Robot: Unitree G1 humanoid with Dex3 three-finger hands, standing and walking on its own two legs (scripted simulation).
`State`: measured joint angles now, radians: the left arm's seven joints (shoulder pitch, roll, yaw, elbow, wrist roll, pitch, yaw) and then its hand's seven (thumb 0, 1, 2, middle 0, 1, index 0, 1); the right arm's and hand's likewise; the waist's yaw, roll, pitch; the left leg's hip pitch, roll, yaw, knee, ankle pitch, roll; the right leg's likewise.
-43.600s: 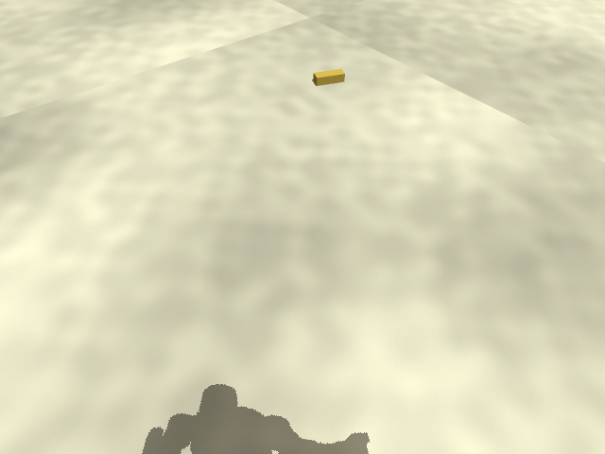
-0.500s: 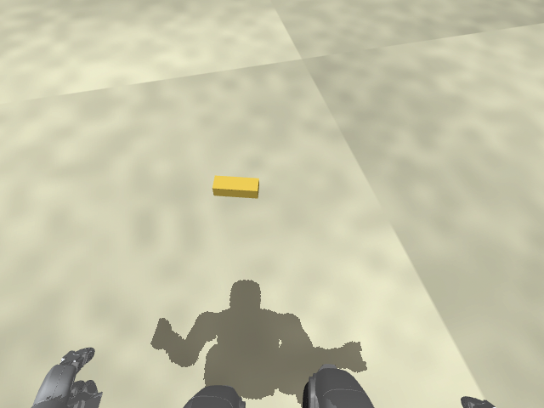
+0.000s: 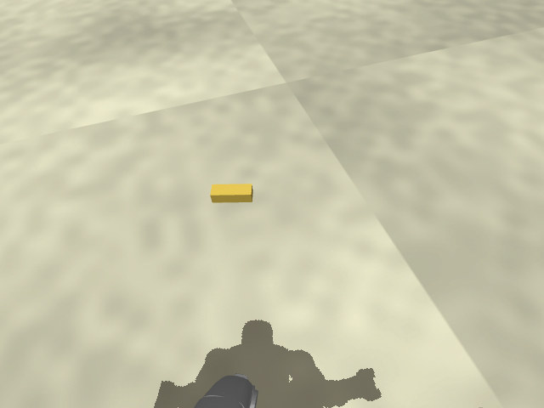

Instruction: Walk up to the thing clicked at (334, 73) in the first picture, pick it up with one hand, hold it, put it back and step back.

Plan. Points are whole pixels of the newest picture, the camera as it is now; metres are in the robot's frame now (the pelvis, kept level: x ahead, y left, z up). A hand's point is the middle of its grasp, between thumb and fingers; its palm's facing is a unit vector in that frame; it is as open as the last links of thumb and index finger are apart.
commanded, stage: step back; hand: left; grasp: from above
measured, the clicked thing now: (232, 193) +1.09 +0.28 -0.73
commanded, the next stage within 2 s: stand in 0.96 s
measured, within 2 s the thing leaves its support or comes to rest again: neither
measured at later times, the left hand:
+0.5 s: hand out of the picture +0.08 +0.26 -0.14, palm faces +0.10 -0.92 -0.39, open 7.4 cm
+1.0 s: hand out of the picture +0.11 +0.29 -0.14, palm faces +0.10 -0.93 -0.35, open 7.4 cm
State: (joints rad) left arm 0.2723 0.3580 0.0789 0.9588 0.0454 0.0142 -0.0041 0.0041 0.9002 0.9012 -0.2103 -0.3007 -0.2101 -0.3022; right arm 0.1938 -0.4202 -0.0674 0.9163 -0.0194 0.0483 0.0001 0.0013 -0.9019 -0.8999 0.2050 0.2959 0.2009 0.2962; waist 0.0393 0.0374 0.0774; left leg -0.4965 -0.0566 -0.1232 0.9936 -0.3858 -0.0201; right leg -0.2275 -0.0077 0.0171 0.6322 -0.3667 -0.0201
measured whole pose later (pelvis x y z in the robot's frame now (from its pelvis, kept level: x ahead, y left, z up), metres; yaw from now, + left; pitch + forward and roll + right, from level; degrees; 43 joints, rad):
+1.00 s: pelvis +0.04 +0.02 +0.01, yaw +4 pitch -2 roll +0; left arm 0.08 0.37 0.03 1.10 0.00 -0.02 0.00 0.00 0.90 0.90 -0.21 -0.30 -0.21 -0.30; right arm 0.04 -0.32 -0.01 1.09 -0.01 -0.01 0.01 0.00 -0.90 -0.90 0.21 0.30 0.20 0.30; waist 0.02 -0.01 0.07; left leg -0.20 0.02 0.01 0.49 -0.25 0.00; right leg -0.16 -0.04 -0.03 0.46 -0.26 0.03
